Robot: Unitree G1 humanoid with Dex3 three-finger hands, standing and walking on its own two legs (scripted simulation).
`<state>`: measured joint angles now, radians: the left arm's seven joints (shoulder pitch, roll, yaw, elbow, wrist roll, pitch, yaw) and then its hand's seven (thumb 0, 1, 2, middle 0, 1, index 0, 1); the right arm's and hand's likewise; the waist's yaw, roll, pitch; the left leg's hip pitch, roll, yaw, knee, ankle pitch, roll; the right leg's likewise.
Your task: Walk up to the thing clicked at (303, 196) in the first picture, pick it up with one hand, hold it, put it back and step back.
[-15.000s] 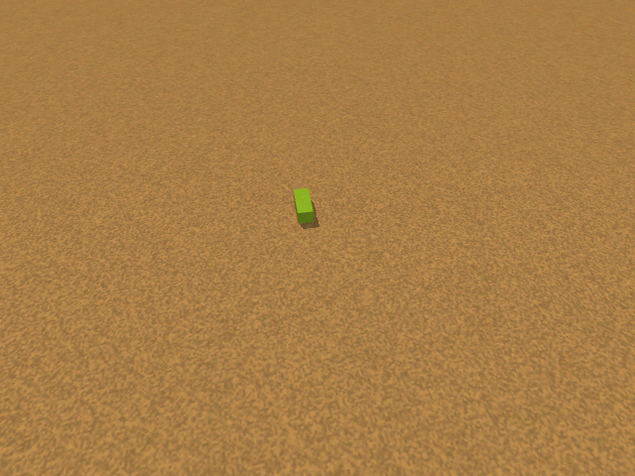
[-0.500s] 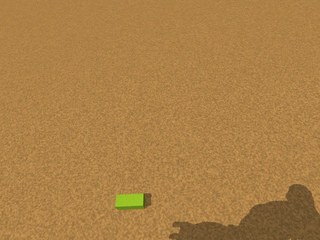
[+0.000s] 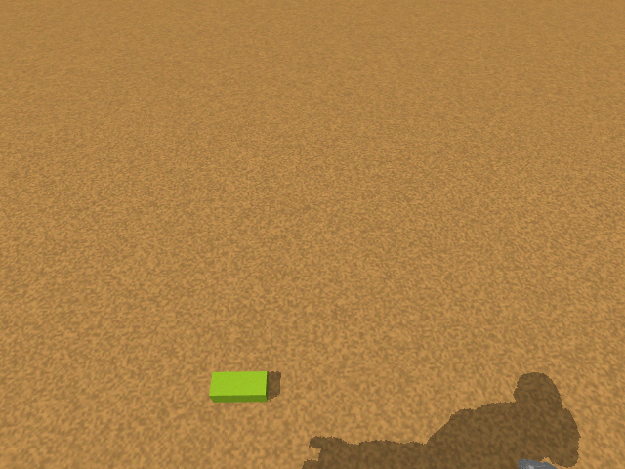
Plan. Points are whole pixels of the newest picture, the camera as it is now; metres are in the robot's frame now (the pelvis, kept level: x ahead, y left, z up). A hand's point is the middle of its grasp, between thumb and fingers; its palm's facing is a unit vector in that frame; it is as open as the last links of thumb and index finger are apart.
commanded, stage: walk up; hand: left
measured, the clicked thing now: (240, 386) +0.48 +0.24 -0.73
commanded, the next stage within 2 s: stand in 0.42 s
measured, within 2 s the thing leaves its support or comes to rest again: neither
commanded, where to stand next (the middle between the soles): +0.08 +0.00 m, yaw -1 degrees
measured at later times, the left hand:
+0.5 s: hand out of the picture +0.07 +0.26 -0.14, palm faces -0.03 -0.94 -0.34, open 7.4 cm
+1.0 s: hand out of the picture +0.12 +0.25 -0.13, palm faces -0.04 -0.94 -0.35, open 7.4 cm
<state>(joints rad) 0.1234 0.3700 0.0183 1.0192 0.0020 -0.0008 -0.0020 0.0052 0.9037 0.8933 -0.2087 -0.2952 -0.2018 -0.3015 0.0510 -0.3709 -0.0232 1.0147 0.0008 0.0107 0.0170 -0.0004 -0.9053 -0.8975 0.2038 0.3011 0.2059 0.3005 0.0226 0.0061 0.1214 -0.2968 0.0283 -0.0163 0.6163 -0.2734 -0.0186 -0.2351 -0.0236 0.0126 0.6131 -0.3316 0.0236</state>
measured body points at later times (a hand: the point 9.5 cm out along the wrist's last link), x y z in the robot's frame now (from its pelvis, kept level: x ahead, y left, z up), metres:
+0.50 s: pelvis +0.00 +0.01 +0.02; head +0.01 +0.01 +0.47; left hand +0.07 +0.31 -0.11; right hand +0.07 -0.29 -0.12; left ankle +0.04 +0.13 -0.73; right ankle +0.00 -0.14 -0.73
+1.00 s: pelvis +0.03 +0.00 +0.02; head +0.05 +0.00 +0.47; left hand +0.12 +0.30 -0.11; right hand +0.11 -0.31 -0.11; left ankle +0.04 +0.13 -0.73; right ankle +0.00 -0.14 -0.73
